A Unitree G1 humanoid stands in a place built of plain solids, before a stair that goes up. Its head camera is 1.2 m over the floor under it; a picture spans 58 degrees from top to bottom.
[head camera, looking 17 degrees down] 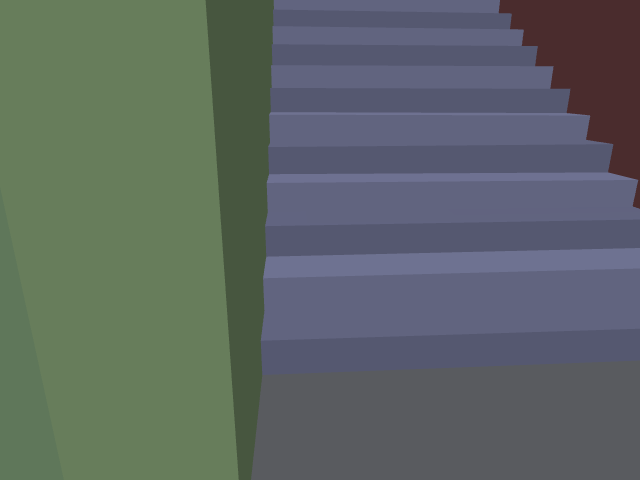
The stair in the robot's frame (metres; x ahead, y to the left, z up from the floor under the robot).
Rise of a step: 0.19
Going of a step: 0.30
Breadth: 2.60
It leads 4 degrees to the left of straight ahead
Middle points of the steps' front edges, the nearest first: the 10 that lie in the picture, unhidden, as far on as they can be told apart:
1.84 -0.93 0.18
2.13 -0.91 0.37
2.43 -0.89 0.56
2.73 -0.87 0.75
3.02 -0.85 0.95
3.31 -0.83 1.15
3.60 -0.82 1.34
3.90 -0.80 1.54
4.20 -0.78 1.73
4.49 -0.76 1.92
